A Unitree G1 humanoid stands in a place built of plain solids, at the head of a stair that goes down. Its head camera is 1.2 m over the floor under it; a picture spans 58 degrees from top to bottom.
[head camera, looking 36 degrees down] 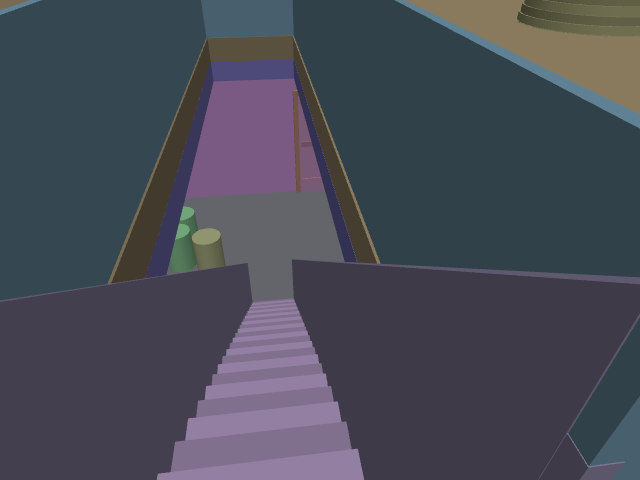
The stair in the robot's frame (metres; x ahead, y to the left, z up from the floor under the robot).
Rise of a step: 0.18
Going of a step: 0.23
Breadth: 0.88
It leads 7 degrees to the left of straight ahead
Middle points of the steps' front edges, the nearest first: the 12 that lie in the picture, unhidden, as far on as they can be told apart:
0.89 0.24 -0.54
1.12 0.27 -0.72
1.35 0.30 -0.90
1.57 0.33 -1.08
1.80 0.36 -1.27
2.03 0.39 -1.45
2.26 0.42 -1.63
2.49 0.44 -1.81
2.71 0.47 -1.99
2.94 0.50 -2.17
3.17 0.53 -2.35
3.40 0.56 -2.53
